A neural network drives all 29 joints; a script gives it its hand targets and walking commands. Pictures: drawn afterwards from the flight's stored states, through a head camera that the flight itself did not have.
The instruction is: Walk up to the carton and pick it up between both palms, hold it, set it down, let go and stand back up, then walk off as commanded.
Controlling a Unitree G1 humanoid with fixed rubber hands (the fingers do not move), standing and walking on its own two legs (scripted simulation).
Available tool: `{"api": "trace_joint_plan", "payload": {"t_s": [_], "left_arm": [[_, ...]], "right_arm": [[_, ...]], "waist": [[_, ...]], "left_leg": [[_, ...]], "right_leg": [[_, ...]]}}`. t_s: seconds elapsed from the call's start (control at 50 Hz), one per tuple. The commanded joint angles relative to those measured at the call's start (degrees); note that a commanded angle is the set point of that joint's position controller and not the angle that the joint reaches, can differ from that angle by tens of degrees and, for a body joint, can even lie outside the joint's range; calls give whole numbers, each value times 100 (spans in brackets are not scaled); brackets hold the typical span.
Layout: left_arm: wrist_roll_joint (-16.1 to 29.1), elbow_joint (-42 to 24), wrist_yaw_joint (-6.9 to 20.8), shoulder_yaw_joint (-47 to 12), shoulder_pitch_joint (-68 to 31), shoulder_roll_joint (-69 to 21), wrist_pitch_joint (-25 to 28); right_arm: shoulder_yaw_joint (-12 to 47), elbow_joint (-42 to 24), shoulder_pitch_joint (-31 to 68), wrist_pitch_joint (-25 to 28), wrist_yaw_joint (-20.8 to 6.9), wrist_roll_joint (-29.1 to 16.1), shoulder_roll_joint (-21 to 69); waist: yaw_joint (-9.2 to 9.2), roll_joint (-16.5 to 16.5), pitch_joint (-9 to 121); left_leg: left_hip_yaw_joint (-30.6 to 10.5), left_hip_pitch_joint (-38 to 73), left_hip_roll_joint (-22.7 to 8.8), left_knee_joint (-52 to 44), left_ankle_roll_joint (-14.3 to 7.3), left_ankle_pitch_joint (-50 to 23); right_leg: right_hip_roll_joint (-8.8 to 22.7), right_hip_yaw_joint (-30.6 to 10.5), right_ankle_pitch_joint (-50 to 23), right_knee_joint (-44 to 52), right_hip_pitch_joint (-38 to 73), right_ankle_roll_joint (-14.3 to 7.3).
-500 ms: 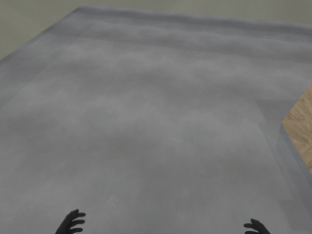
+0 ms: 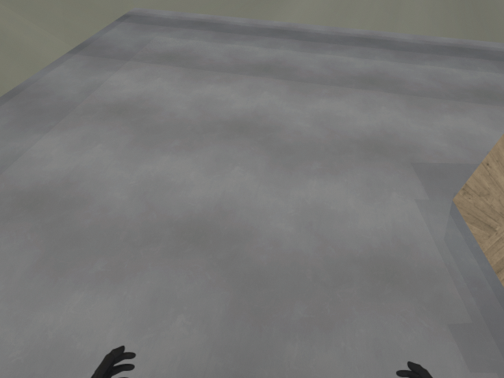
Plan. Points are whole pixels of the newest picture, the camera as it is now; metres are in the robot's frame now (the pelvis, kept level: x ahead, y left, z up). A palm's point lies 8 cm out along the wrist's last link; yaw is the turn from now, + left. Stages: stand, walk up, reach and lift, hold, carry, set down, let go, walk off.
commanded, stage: stand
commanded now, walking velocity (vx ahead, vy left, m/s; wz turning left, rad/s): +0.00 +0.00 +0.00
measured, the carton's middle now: out of the picture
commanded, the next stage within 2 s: walk up in 0.74 s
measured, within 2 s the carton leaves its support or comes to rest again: neither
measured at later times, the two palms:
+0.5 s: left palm out of the picture +0.11 +0.26 -0.10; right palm out of the picture +0.09 -0.28 -0.10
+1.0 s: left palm out of the picture +0.09 +0.26 -0.10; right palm out of the picture +0.07 -0.28 -0.10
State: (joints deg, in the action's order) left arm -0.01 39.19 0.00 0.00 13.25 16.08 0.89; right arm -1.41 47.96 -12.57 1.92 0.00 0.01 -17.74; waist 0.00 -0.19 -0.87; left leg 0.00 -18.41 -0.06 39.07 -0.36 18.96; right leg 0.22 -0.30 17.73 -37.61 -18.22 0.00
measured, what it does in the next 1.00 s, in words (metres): stands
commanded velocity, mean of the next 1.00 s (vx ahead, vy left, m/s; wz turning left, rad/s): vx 0.00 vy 0.00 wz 0.00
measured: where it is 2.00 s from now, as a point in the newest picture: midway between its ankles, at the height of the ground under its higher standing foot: outside the picture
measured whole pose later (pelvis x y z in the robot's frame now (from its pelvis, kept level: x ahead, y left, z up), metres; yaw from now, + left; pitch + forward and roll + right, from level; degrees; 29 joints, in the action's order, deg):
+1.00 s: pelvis -0.01 +0.00 +0.01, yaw +0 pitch -1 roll -1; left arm -0.2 44.6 0.6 0.0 13.4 16.3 0.6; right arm -1.4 53.5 -11.1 2.2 -0.2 0.0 -17.9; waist 0.0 -0.2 -0.9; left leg 0.2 -18.0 -0.1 33.0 -0.6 14.5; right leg 0.2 -0.5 12.8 -30.9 -17.6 0.0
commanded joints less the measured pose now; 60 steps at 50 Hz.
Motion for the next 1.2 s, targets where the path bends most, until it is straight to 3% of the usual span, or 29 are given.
{"api": "trace_joint_plan", "payload": {"t_s": [0.0, 0.4, 0.9, 0.92, 0.94, 0.96, 0.98, 1.02, 1.08, 1.14, 1.18], "left_arm": [[-117, 53, -25, 449, -419, 1436, 279], [-101, 316, -24, 431, -387, 1442, 285], [-106, 657, -4, 385, -372, 1400, 282], [-421, -80, 337, 650, -277, 1732, -57], [-436, -236, 484, 634, -520, 1585, -157], [-542, -312, 524, 652, -484, 1508, -216], [-586, -243, 545, 740, -297, 1719, -279], [-547, -175, 660, 849, -234, 1965, -325], [-411, -123, 846, 892, -273, 1964, -346], [-313, -51, 942, 821, -91, 1779, -396], [-218, 16, 975, 790, 20, 1729, -387]], "right_arm": [[-308, -323, 508, 185, -1, 150, -1318], [-255, -60, 538, 185, -8, 116, -1267], [-209, 324, 601, 185, -20, 128, -1250], [-623, -61, 105, 194, 39, 245, -2127], [-721, -62, -101, 194, 117, 225, -2270], [-811, -167, -115, 196, 165, 236, -2496], [-815, -292, 222, 212, 178, 229, -2473], [-829, -428, 420, 237, 195, 253, -2348], [-849, -501, 400, 306, 220, 232, -2209], [-883, -466, 665, 271, 150, 237, -2277], [-875, -442, 807, 220, 88, 249, -2234]], "waist": [[6, -110, 76], [0, -115, 289], [-15, -121, 346], [150, 130, 404], [327, 726, 244], [300, 1175, 233], [116, 840, 185], [20, 429, -2], [21, 204, -102], [-125, 938, -5], [-192, 1098, -15]], "left_leg": [[-781, 24, -486, -1125, -389, -305], [-777, 210, -528, -1299, -358, -639], [-831, 284, -595, -1738, -297, -278], [-475, 1677, -789, -1283, -541, 974], [-1210, 2237, -1610, -1988, -867, 1382], [-1813, 2001, -2635, -2665, -1242, 1400], [-1835, 1647, -2951, -2733, -1438, 1132], [-1530, 1053, -2906, -2687, -1467, 1130], [-846, 765, -2532, -2641, -1206, 888], [199, 735, -2049, -2467, -941, 603], [655, 536, -1705, -2230, -732, 556]], "right_leg": [[539, -584, -311, 935, 247, -394], [574, -546, -585, 1063, 501, -356], [584, -545, -269, 1439, 627, -286], [282, -1144, -65, 986, -1241, -592], [58, -539, 228, 321, -2313, -417], [232, -311, 550, -706, -2502, -208], [503, -409, 624, -1307, -2368, -55], [716, -493, 477, -1580, -2023, 15], [836, -340, 94, -1512, -1721, 49], [730, 67, -190, -1221, -1408, 65], [575, 325, -197, -701, -910, -38]]}}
